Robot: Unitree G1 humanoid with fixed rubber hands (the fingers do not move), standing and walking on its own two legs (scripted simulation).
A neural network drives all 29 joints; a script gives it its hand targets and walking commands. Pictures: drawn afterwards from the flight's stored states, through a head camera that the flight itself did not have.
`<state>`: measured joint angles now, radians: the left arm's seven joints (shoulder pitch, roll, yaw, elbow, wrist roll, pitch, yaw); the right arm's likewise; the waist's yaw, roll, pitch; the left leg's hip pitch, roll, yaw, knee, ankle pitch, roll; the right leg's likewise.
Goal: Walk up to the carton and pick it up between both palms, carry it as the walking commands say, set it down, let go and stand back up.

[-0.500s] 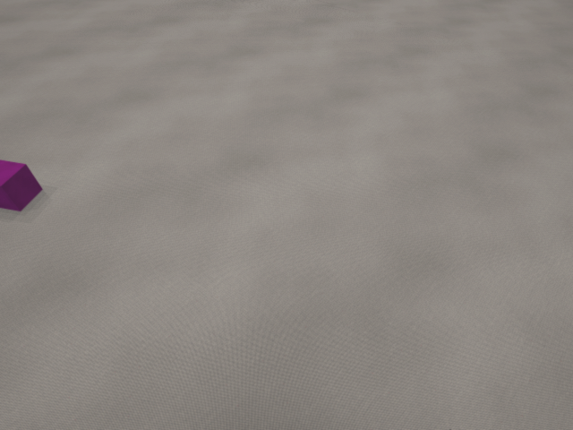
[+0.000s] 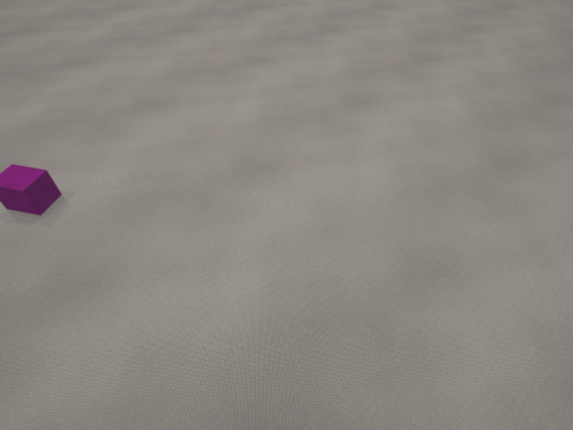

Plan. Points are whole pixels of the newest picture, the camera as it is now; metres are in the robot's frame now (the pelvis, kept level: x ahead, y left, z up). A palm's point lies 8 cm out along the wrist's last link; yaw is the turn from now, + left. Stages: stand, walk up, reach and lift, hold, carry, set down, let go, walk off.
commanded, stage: stand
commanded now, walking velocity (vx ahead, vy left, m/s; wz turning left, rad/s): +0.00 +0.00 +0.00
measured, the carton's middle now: (26, 189) +1.36 +1.25 -0.69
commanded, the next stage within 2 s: walk up in 1.20 s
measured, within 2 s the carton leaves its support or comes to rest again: neither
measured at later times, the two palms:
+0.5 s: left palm out of the picture +0.07 +0.28 -0.12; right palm out of the picture +0.08 -0.27 -0.12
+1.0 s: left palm out of the picture +0.07 +0.28 -0.11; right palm out of the picture +0.10 -0.27 -0.12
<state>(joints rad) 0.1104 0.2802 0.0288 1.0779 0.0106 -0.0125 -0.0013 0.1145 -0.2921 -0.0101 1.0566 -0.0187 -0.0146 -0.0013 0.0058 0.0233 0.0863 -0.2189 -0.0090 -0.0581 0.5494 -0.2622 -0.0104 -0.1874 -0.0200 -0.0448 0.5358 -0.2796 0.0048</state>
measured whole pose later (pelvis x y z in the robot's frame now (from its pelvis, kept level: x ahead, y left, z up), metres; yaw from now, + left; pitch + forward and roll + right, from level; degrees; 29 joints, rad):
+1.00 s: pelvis +0.02 +0.01 +0.01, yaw +0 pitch -3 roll +0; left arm 0.11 0.28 0.04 1.14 0.01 -0.01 0.00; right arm 0.11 -0.29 -0.01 1.10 -0.01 -0.02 -0.01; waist 0.01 0.01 0.06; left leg -0.13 -0.02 -0.06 0.39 -0.20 0.00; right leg -0.09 -0.03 -0.04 0.38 -0.22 0.02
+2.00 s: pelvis +0.04 +0.07 +0.00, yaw +19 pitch +1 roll +1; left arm 0.21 0.20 0.04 1.01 0.02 0.03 0.00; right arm 0.29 -0.18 -0.05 0.93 -0.02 0.02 0.03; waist -0.03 0.04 0.01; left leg -0.21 -0.18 -0.01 0.41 -0.21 0.14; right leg -0.33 -0.07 -0.08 0.87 -0.52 0.02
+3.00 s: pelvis +0.38 +0.35 +0.01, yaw +38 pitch -1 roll +1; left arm 0.33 0.14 0.04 1.01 0.03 -0.07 0.00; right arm 0.21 -0.23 -0.05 0.99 -0.03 0.03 0.06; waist 0.02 0.01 -0.02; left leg -0.51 0.10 0.04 0.93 -0.25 -0.03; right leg -0.10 -0.11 -0.20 0.45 -0.31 0.02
